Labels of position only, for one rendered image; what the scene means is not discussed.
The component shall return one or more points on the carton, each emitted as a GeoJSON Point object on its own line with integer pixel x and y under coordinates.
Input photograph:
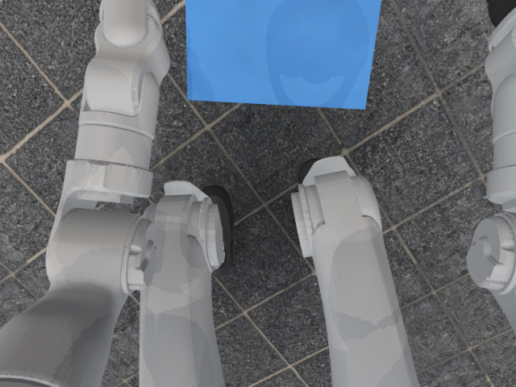
{"type": "Point", "coordinates": [281, 52]}

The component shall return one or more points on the robot left foot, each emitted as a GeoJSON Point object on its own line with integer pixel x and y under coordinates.
{"type": "Point", "coordinates": [221, 197]}

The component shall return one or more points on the left robot forearm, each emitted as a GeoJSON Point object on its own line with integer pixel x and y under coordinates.
{"type": "Point", "coordinates": [119, 107]}

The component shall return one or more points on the left robot upper arm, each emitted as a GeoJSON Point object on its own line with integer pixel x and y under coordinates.
{"type": "Point", "coordinates": [97, 258]}

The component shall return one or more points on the right robot upper arm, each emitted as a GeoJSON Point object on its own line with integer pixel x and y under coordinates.
{"type": "Point", "coordinates": [491, 260]}

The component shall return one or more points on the right robot hand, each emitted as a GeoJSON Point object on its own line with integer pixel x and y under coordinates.
{"type": "Point", "coordinates": [499, 9]}

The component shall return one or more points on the robot right shin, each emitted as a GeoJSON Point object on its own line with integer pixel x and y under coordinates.
{"type": "Point", "coordinates": [364, 192]}

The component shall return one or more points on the right robot forearm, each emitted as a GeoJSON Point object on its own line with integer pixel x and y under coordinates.
{"type": "Point", "coordinates": [500, 67]}

